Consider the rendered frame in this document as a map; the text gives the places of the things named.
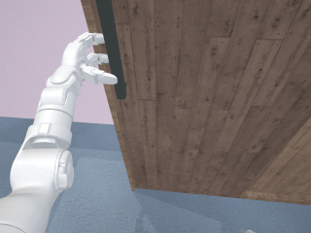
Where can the wardrobe door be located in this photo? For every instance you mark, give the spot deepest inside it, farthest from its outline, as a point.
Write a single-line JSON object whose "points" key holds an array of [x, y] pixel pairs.
{"points": [[215, 89], [290, 172]]}

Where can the handle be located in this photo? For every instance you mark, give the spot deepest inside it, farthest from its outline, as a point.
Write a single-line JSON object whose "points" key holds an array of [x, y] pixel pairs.
{"points": [[109, 30]]}

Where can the left robot forearm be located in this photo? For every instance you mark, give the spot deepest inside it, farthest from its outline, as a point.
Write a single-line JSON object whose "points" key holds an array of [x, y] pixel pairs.
{"points": [[51, 128]]}

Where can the robot left hand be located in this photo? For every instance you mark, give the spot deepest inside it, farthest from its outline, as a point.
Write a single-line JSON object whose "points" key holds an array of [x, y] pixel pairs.
{"points": [[75, 56]]}

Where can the left robot upper arm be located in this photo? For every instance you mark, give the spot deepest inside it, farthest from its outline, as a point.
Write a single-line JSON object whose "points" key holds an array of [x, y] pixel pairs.
{"points": [[39, 176]]}

